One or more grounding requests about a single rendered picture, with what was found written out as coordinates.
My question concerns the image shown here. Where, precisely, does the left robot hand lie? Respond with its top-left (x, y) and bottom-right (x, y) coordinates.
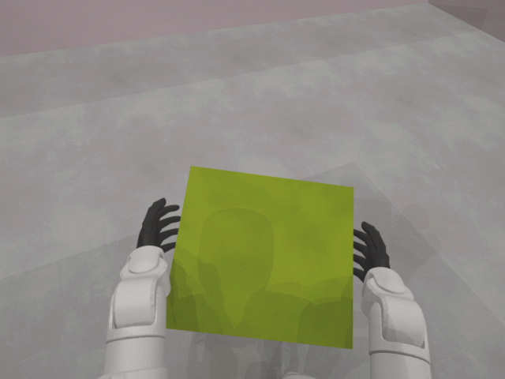
top-left (137, 198), bottom-right (181, 253)

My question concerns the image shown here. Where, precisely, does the right robot hand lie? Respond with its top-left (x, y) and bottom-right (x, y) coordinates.
top-left (353, 222), bottom-right (391, 283)

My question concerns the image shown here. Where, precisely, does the carton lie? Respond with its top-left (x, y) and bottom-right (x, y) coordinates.
top-left (166, 166), bottom-right (354, 349)

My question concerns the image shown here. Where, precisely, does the right robot forearm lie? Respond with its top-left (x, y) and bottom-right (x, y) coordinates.
top-left (361, 267), bottom-right (432, 379)

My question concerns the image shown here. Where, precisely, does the left robot forearm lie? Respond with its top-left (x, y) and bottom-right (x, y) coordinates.
top-left (97, 246), bottom-right (171, 379)

